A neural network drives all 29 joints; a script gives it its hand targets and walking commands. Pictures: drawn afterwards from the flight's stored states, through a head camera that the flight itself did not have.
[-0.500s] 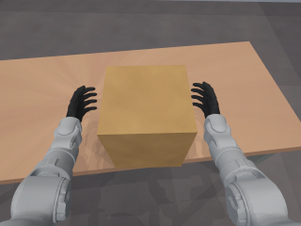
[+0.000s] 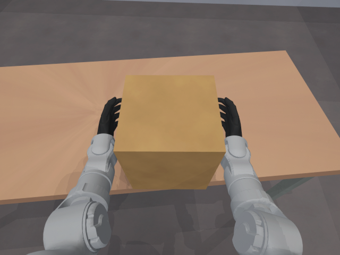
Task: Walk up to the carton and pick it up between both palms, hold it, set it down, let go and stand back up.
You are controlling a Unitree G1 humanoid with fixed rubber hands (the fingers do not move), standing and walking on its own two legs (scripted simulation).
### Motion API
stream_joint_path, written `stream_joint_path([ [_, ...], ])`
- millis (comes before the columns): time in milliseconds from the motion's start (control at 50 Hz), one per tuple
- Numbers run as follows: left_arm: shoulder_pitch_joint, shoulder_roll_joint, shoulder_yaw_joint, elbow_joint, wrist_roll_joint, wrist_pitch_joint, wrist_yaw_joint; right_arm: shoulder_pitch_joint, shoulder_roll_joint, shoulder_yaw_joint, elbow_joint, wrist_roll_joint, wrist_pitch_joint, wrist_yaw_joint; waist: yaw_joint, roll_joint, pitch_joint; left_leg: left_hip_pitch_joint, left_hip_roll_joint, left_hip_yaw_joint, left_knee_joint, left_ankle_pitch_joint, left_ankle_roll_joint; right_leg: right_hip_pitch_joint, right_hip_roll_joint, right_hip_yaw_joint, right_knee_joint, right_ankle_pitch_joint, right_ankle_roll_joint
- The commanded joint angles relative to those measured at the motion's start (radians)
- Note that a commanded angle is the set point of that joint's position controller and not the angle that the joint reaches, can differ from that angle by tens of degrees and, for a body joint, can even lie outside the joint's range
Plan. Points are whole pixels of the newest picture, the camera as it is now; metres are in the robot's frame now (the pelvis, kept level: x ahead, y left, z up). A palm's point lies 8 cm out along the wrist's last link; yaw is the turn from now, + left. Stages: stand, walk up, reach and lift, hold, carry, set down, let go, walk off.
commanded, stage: reach and lift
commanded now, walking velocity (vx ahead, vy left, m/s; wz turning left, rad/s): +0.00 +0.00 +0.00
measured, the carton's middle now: (169, 137) +0.42 +0.03 -0.02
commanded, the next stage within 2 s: none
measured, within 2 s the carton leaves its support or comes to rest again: leaves its support in 0.86 s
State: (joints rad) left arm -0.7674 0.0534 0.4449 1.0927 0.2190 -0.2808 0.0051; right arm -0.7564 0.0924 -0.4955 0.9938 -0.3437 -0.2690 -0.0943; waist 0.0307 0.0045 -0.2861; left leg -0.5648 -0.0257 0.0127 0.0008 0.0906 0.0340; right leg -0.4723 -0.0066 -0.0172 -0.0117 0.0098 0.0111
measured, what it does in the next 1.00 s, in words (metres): stands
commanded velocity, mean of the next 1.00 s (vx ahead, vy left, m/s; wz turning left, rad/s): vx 0.00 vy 0.00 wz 0.00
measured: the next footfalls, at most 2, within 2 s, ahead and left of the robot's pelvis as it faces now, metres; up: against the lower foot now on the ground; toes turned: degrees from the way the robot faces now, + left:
none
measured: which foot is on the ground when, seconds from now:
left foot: down 0.00-1.00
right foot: down 0.00-1.00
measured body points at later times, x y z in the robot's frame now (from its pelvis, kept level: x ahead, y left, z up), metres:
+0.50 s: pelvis +0.00 +0.01 +0.00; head +0.10 +0.01 +0.44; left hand +0.43 +0.18 +0.02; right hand +0.44 -0.12 +0.03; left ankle +0.01 +0.09 -0.74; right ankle -0.04 -0.13 -0.74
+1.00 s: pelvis -0.01 +0.00 +0.00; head +0.06 +0.00 +0.45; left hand +0.42 +0.17 +0.05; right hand +0.43 -0.13 +0.05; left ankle +0.01 +0.09 -0.74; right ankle -0.04 -0.13 -0.74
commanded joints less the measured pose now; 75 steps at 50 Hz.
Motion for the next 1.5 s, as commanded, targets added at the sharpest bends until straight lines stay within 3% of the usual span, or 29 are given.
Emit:
stream_joint_path([
  [0,-0.332,-0.412,-0.149,-0.050,0.142,-0.024,-0.113,-0.345,0.360,0.093,-0.011,-0.156,-0.026,0.132,-0.003,0.027,-0.506,0.548,0.005,-0.010,0.136,0.529,-0.062,0.076,0.033,-0.003,-0.017,0.143,-0.036],
  [120,-0.337,-0.474,-0.103,-0.060,0.208,0.019,-0.106,-0.324,0.396,0.035,-0.011,-0.212,0.002,0.138,0.002,0.022,-0.455,0.491,0.003,0.007,0.068,0.437,-0.043,0.130,0.028,-0.009,-0.051,0.143,-0.038],
  [200,-0.326,-0.506,-0.091,-0.063,0.230,0.029,-0.110,-0.324,0.421,0.027,-0.038,-0.222,0.001,0.138,0.010,0.014,-0.492,0.495,-0.003,0.012,0.053,0.486,-0.032,0.173,0.027,-0.008,-0.050,0.224,-0.034],
  [540,-0.391,-0.551,-0.146,-0.036,0.206,0.014,-0.087,-0.358,0.440,0.066,-0.033,-0.200,-0.005,0.135,0.003,0.030,-0.518,0.510,0.000,0.004,0.084,0.529,-0.039,0.158,0.037,-0.014,-0.045,0.214,-0.049],
  [700,-0.460,-0.558,-0.219,-0.034,0.139,0.009,-0.083,-0.408,0.464,0.175,-0.045,-0.117,0.007,0.126,-0.003,0.029,-0.603,0.538,-0.003,-0.001,0.114,0.570,-0.040,0.216,0.041,-0.010,0.008,0.310,-0.046],
  [800,-0.506,-0.558,-0.276,-0.047,0.076,0.008,-0.084,-0.450,0.484,0.265,-0.086,-0.060,0.022,0.122,-0.002,-0.004,-0.654,0.547,-0.004,-0.011,0.132,0.578,-0.038,0.271,0.043,-0.003,0.057,0.385,-0.034],
  [940,-0.570,-0.542,-0.329,-0.039,0.016,0.032,-0.085,-0.527,0.509,0.357,-0.136,0.021,0.072,0.122,0.018,-0.019,-0.624,0.518,0.000,-0.022,0.137,0.455,-0.019,0.303,0.043,0.001,0.105,0.316,-0.019],
  [1080,-0.593,-0.507,-0.315,-0.037,-0.005,0.116,-0.097,-0.556,0.503,0.360,-0.150,0.054,0.186,0.123,0.027,-0.019,-0.463,0.478,0.001,-0.016,0.134,0.267,0.003,0.269,0.036,0.004,0.098,0.133,-0.011],
  [1180,-0.633,-0.509,-0.307,-0.102,-0.008,0.186,-0.109,-0.577,0.510,0.333,-0.154,0.061,0.269,0.133,0.021,-0.008,-0.404,0.505,0.004,-0.016,0.130,0.205,0.006,0.250,0.039,-0.003,0.083,0.044,-0.019],
  [1380,-0.680,-0.566,-0.328,-0.270,-0.006,0.313,-0.123,-0.623,0.505,0.295,-0.186,0.061,0.371,0.165,-0.018,0.046,-0.410,0.619,0.010,-0.016,0.123,0.244,-0.011,0.272,0.038,-0.015,0.036,0.043,-0.043],
  [1480,-0.654,-0.544,-0.309,-0.367,0.013,0.389,-0.124,-0.591,0.490,0.316,-0.180,0.090,0.426,0.168,-0.014,0.052,-0.368,0.672,0.011,-0.014,0.100,0.288,-0.014,0.324,0.043,-0.008,0.016,0.092,-0.047],
])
